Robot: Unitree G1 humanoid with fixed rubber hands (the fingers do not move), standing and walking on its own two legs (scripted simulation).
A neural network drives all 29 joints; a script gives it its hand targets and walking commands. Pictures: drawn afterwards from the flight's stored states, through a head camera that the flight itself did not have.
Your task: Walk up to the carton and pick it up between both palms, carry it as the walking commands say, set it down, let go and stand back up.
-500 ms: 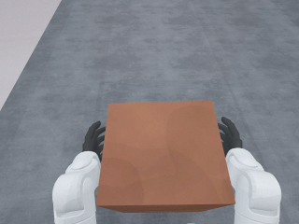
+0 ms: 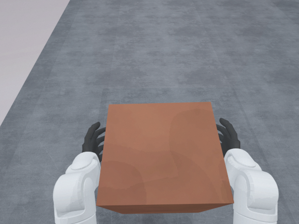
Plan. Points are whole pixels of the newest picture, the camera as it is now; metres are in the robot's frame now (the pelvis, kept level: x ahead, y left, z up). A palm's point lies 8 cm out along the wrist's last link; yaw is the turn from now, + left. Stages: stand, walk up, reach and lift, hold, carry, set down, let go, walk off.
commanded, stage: carry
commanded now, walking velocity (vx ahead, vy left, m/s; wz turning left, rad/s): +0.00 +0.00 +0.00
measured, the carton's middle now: (160, 166) +0.25 +0.00 +0.01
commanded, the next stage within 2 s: none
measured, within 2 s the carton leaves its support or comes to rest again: neither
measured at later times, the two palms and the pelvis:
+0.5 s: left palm (110, 113) +0.38 +0.14 +0.06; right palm (221, 110) +0.39 -0.18 +0.07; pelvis +0.13 -0.02 +0.01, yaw +1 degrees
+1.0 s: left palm (117, 95) +0.47 +0.13 +0.05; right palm (216, 92) +0.48 -0.19 +0.06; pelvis +0.21 -0.03 +0.00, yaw +1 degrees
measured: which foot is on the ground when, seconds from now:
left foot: down 0.00-0.16, up 0.18-0.24, down 0.26-1.00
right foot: up 0.00-0.08, down 0.10-0.58, up 0.60-0.72, down 0.74-1.00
